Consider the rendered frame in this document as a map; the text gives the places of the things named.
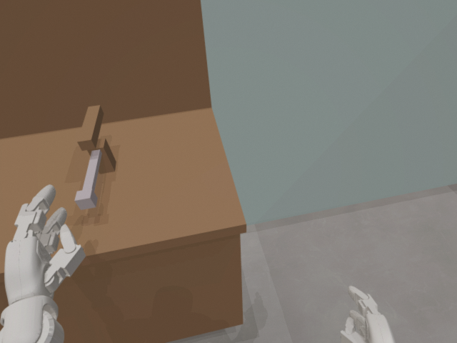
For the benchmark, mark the counter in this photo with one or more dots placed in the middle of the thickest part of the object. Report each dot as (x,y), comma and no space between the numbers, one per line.
(128,77)

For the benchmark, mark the left robot forearm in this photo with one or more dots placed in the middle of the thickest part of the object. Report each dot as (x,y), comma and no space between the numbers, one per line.
(31,320)

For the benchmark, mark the robot right hand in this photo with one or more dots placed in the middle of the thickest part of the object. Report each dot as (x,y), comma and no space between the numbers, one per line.
(374,328)

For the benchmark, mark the robot left hand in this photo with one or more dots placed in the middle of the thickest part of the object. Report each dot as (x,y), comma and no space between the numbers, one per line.
(28,255)

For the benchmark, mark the tap lever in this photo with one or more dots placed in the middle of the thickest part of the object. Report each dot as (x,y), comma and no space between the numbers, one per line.
(86,198)

